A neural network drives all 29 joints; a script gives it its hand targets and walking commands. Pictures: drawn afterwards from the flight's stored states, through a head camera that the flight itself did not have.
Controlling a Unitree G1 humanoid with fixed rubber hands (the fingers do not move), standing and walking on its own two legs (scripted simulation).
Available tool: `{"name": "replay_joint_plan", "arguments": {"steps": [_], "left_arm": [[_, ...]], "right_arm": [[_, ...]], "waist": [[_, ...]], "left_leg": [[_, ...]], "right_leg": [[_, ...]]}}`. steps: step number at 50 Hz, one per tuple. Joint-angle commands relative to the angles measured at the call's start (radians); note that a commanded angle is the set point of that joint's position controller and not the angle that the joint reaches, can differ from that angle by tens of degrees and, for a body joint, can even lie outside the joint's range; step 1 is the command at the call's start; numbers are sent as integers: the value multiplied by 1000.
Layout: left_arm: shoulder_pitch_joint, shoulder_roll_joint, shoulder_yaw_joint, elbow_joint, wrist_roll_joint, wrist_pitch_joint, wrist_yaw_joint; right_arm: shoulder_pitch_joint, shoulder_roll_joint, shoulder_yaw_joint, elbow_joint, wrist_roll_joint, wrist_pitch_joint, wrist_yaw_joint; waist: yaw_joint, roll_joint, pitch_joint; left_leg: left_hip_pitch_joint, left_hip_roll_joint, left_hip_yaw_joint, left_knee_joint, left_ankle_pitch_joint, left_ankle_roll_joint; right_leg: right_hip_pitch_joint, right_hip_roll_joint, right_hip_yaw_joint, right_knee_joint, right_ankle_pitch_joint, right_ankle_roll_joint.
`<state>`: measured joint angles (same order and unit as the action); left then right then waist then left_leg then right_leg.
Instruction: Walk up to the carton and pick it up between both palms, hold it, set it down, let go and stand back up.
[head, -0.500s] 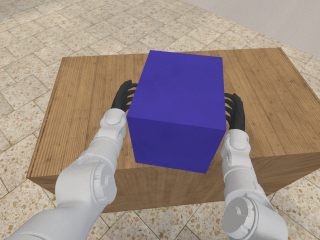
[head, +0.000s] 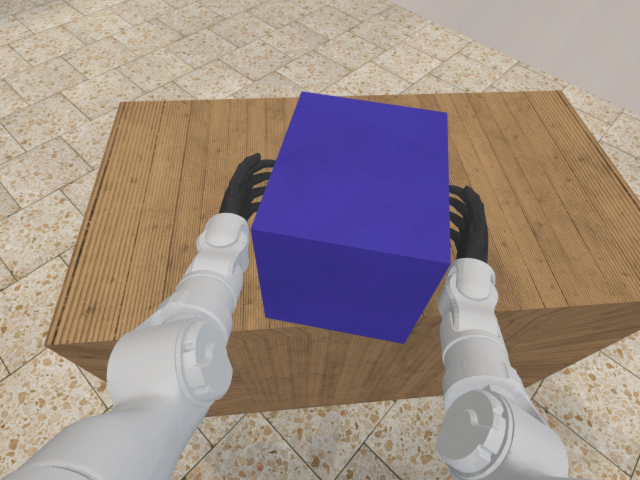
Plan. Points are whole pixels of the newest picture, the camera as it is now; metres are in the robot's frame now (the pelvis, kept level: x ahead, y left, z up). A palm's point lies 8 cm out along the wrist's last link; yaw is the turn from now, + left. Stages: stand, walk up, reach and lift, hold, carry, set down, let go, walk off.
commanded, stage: set down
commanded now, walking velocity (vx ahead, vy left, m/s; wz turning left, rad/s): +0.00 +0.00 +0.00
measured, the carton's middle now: (353, 218) +0.46 -0.07 +0.00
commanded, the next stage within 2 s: none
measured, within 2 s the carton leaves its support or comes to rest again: neither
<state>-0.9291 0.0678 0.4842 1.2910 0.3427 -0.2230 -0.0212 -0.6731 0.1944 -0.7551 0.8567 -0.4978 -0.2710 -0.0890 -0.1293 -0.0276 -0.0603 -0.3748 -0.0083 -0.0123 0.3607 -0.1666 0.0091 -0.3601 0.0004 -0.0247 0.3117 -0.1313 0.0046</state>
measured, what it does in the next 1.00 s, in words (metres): stands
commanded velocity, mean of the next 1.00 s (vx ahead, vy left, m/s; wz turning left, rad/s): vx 0.00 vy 0.00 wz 0.00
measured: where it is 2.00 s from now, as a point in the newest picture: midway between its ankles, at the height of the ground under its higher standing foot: outside the picture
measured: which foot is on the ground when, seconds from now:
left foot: down 0.00-1.00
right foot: down 0.00-1.00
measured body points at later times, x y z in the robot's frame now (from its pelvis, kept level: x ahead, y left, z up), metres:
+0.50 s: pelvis +0.00 +0.00 +0.00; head +0.07 +0.02 +0.44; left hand +0.45 +0.10 +0.04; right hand +0.37 -0.20 +0.04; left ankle +0.00 +0.11 -0.75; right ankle +0.00 -0.12 -0.75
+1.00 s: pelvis -0.01 +0.01 -0.01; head +0.08 +0.03 +0.43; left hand +0.48 +0.09 +0.03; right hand +0.38 -0.21 +0.01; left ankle +0.00 +0.11 -0.75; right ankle +0.00 -0.12 -0.75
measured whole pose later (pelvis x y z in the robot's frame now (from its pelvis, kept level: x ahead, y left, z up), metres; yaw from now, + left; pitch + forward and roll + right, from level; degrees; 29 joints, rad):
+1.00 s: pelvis -0.01 +0.01 -0.01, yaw -3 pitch +19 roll -2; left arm -1.04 0.19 0.15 1.49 0.03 -0.29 0.06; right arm -0.79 0.00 -0.41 1.20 -0.12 -0.31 -0.14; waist -0.15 0.00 -0.17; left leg -0.63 0.02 0.02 0.52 -0.22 0.02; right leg -0.61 0.02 0.00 0.42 -0.14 0.01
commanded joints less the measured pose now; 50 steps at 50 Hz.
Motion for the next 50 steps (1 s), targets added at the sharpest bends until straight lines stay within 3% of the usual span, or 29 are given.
{"name": "replay_joint_plan", "arguments": {"steps": [1,4,5,6,7,8,9,10,12,13,16,18,22,24,30,32,33,34,35,37,39,40,41,44,45,46,48,49,50], "left_arm": [[-520,-470,-148,-21,61,-38,-127],[-491,-492,-140,-26,69,-33,-126],[-508,-494,-145,-27,82,-31,-130],[-502,-477,-120,-27,90,-38,-127],[-486,-481,-143,-13,68,-44,-126],[-482,-469,-131,-23,81,-39,-121],[-510,-467,-119,-30,85,-33,-126],[-482,-454,-127,-24,86,-33,-122],[-474,-496,-150,-47,85,-23,-116],[-496,-475,-145,-55,90,-31,-117],[-459,-468,-113,-35,110,-12,-113],[-480,-466,-149,-41,85,-28,-114],[-453,-461,-112,-23,96,-29,-126],[-481,-491,-122,-43,100,-28,-118],[-471,-414,-79,-46,122,-32,-115],[-452,-455,-91,-5,120,-31,-120],[-441,-464,-89,-36,129,-27,-111],[-431,-395,-83,-19,118,-24,-107],[-416,-312,-58,4,121,-23,-95],[-397,-268,-41,-43,125,-32,-76],[-443,-181,-97,-71,63,-30,-40],[-437,-11,-89,-64,29,-35,-9],[-441,62,-117,-84,-20,-31,25],[-552,182,-276,-108,-212,-67,83],[-568,189,-323,-61,-271,-85,96],[-576,219,-332,-11,-308,-102,100],[-571,235,-399,96,-396,-131,89],[-569,227,-435,88,-395,-148,82],[-587,250,-412,162,-403,-150,78]], "right_arm": [[-590,388,331,20,-64,-58,147],[-586,378,299,25,-71,-66,142],[-525,396,289,99,-85,-47,141],[-563,391,307,55,-72,-55,152],[-564,384,303,42,-82,-68,147],[-571,393,312,15,-75,-64,148],[-550,393,292,71,-87,-52,145],[-535,367,293,93,-80,-51,149],[-512,341,253,80,-100,-59,148],[-548,364,272,51,-91,-67,150],[-538,370,269,57,-101,-60,154],[-512,360,273,83,-99,-61,153],[-503,386,294,80,-78,-55,154],[-527,367,244,88,-96,-62,159],[-481,347,238,100,-107,-56,157],[-501,376,226,85,-115,-62,158],[-469,353,190,115,-130,-61,147],[-483,310,231,86,-100,-63,149],[-463,204,207,102,-91,-65,137],[-442,182,171,98,-110,-54,115],[-447,81,155,133,-55,-60,93],[-410,-98,157,146,-2,-66,69],[-408,-177,160,150,55,-70,38],[-505,-252,276,167,252,-80,-25],[-500,-252,327,181,325,-85,-47],[-549,-260,369,166,359,-84,-52],[-571,-289,468,192,455,-85,-57],[-551,-325,450,234,477,-94,-65],[-609,-339,498,236,517,-100,-67]], "waist": [[-9,92,-561],[-16,94,-529],[-27,108,-472],[-1,105,-506],[-14,83,-525],[5,87,-535],[-17,69,-487],[-9,94,-461],[-49,128,-431],[-21,120,-480],[-11,76,-450],[-43,96,-489],[-6,81,-443],[-32,124,-453],[-19,60,-409],[-15,87,-409],[-47,88,-387],[-14,88,-416],[-20,92,-406],[-15,84,-382],[-53,138,-397],[-19,164,-487],[-44,166,-493],[-44,139,-662],[-51,137,-739],[-18,114,-771],[-5,87,-800],[-49,130,-796],[5,130,-821]], "left_leg": [[209,18,85,-6,210,-53],[196,15,90,-11,193,-57],[179,22,83,-21,161,-53],[200,27,89,-16,179,-49],[193,28,86,-14,182,-52],[213,16,95,-19,195,-53],[217,29,88,-33,161,-49],[229,28,88,-28,179,-55],[262,46,73,-29,165,-68],[243,33,91,-14,176,-59],[240,34,87,-19,164,-54],[233,30,84,-15,129,-50],[174,26,89,-23,117,-36],[195,41,70,-13,122,-50],[162,23,99,-10,83,-28],[172,28,84,-11,77,-26],[184,33,85,-18,85,-37],[191,34,91,-5,105,-34],[190,35,83,-11,106,-41],[165,27,85,-34,57,-25],[209,39,82,-15,98,-51],[212,40,92,-5,124,-63],[246,44,83,7,124,-67],[125,41,76,69,138,-68],[50,29,62,108,169,-67],[-19,16,59,137,148,-60],[-35,17,51,186,214,-62],[-21,16,35,199,227,-78],[-24,16,32,224,283,-83]], "right_leg": [[271,1,-84,44,361,20],[270,2,-85,35,342,18],[269,4,-88,26,271,6],[258,2,-78,32,283,9],[249,4,-95,34,286,11],[273,3,-83,30,328,19],[288,2,-85,23,285,23],[247,4,-92,20,261,13],[179,21,-114,7,176,-2],[183,5,-100,11,216,8],[188,10,-105,7,219,12],[178,8,-105,13,191,16],[223,-5,-74,21,245,23],[151,3,-98,15,159,6],[149,5,-79,11,165,12],[130,2,-88,4,124,10],[126,12,-93,5,142,8],[135,1,-78,15,175,10],[142,13,-84,15,158,2],[165,0,-78,6,105,14],[97,12,-91,0,111,10],[117,16,-82,17,135,-2],[84,22,-76,7,121,-3],[92,27,-38,73,209,8],[125,25,-10,108,300,3],[120,20,-3,128,296,3],[102,20,-8,184,368,2],[87,26,-9,190,389,-6],[46,35,-14,213,392,-12]]}}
